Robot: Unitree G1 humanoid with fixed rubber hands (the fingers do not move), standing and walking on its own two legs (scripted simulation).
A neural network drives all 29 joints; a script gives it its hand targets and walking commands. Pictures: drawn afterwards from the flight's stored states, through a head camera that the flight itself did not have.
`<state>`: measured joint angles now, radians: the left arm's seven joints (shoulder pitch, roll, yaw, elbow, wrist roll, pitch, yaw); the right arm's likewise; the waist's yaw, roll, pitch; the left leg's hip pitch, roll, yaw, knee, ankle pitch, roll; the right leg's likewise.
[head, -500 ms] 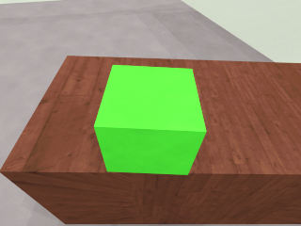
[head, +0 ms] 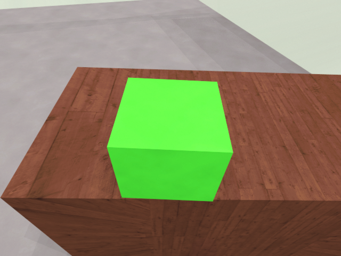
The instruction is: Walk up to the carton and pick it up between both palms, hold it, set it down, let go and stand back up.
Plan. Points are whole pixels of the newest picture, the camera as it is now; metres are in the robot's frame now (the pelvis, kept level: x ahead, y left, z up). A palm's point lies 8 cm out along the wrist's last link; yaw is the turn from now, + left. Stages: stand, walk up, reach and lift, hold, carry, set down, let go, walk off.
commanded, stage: reach and lift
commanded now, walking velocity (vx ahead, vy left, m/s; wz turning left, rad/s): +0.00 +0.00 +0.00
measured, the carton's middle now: (170, 138) +0.44 +0.01 +0.04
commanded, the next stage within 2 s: none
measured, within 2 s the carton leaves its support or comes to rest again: neither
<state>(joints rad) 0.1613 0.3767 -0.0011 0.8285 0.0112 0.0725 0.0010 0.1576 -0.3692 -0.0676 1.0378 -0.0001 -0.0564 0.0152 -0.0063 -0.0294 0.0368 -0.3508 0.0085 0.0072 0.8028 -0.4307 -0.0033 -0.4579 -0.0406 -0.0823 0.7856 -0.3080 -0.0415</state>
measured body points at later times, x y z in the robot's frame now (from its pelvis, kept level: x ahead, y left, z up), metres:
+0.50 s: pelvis +0.00 -0.03 +0.00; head +0.01 -0.02 +0.45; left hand +0.18 +0.24 -0.08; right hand +0.12 -0.30 -0.09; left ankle +0.00 +0.12 -0.71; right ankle +0.07 -0.11 -0.71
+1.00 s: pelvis +0.02 -0.02 +0.03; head +0.04 -0.02 +0.48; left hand +0.20 +0.24 -0.04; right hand +0.16 -0.26 -0.04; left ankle +0.00 +0.12 -0.71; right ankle +0.07 -0.11 -0.71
